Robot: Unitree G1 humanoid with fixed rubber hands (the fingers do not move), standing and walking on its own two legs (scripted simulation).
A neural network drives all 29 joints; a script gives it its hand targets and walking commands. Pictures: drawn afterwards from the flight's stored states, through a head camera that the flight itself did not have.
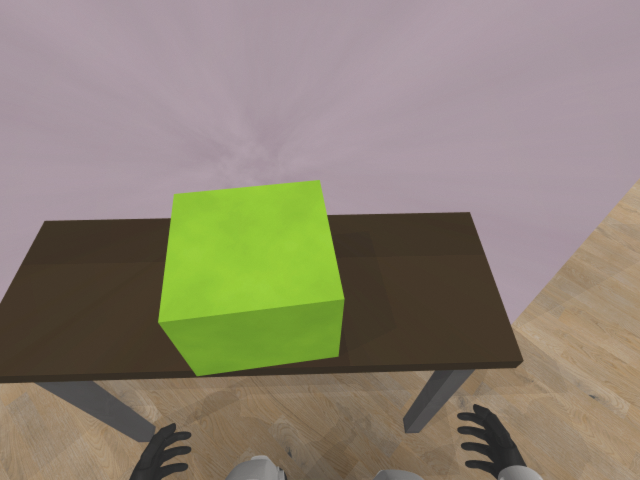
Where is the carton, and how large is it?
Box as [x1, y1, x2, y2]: [158, 180, 344, 375]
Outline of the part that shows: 319,180 174,194 158,322 196,375 338,356 344,299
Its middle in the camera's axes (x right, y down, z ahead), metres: -0.10 +0.05 +0.59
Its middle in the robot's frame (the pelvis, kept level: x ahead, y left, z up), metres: +0.40 +0.10 -0.03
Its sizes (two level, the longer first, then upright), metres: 0.219 0.211 0.181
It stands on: a table, 0.63 m high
